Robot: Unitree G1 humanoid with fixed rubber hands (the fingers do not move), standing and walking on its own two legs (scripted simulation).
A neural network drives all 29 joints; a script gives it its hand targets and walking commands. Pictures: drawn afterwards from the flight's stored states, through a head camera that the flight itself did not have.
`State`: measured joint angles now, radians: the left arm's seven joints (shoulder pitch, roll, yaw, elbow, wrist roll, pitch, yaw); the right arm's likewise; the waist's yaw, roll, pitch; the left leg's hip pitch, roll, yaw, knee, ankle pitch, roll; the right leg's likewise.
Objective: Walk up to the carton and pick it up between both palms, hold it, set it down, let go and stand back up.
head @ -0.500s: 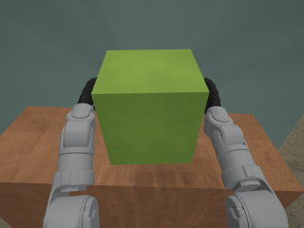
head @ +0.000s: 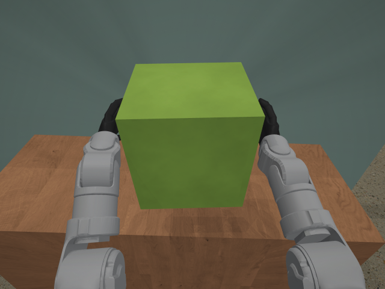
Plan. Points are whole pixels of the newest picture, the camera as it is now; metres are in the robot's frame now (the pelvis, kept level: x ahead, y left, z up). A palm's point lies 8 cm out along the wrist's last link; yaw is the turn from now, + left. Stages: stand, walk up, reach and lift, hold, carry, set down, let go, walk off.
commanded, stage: hold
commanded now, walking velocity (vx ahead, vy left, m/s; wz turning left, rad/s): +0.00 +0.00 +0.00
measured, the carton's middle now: (190, 136) +0.41 +0.03 +0.16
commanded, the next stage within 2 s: set down in 0.40 s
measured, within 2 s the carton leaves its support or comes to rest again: neither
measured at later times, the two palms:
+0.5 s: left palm (110, 134) +0.36 +0.19 +0.20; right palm (268, 136) +0.37 -0.13 +0.19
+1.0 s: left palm (124, 148) +0.39 +0.18 +0.14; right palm (267, 135) +0.41 -0.15 +0.17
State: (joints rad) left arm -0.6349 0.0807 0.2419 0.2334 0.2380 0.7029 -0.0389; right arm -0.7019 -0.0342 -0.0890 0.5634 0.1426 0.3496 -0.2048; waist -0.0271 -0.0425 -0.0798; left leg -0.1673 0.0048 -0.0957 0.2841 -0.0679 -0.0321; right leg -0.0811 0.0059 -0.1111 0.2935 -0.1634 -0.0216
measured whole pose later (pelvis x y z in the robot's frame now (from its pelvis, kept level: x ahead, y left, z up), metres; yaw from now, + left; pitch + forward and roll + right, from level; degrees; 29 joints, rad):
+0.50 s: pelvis +0.00 +0.00 +0.00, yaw +0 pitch -3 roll -1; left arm -0.63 0.08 0.24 0.23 0.24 0.70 -0.04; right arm -0.70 -0.03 -0.09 0.56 0.14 0.34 -0.21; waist -0.03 -0.04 -0.08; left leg -0.17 0.00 -0.10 0.29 -0.07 -0.03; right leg -0.08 0.01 -0.11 0.29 -0.16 -0.02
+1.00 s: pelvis +0.02 -0.01 +0.00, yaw +0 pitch -3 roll +0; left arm -0.55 0.04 0.29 0.32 0.31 0.44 -0.11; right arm -0.67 0.00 -0.15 0.61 0.01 0.03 -0.12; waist -0.03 -0.06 0.01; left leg -0.12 0.00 -0.10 0.25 -0.08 -0.03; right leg -0.05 0.00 -0.11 0.29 -0.20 -0.02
